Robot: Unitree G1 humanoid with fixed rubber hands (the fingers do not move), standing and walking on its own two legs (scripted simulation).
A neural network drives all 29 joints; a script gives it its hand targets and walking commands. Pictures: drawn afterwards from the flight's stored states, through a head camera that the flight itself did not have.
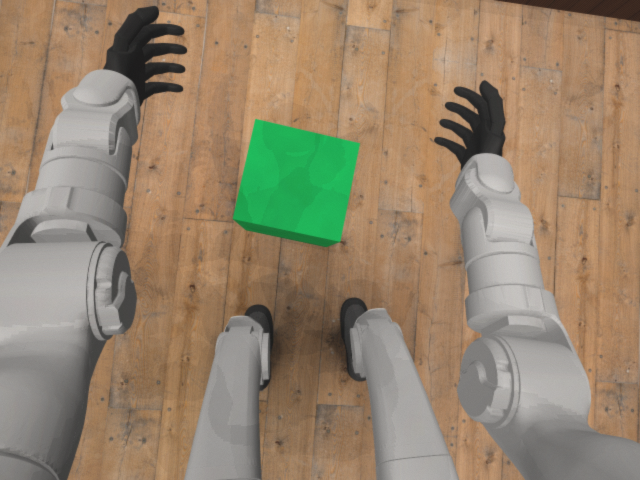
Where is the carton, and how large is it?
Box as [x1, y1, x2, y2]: [233, 119, 359, 246]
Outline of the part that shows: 255,119 233,219 247,230 323,246 327,246 338,242 340,240 359,143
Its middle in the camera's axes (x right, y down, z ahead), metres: -0.06 -0.10 +0.87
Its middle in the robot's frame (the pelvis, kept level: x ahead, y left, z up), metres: +0.50 +0.00 -0.52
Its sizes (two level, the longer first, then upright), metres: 0.210 0.200 0.250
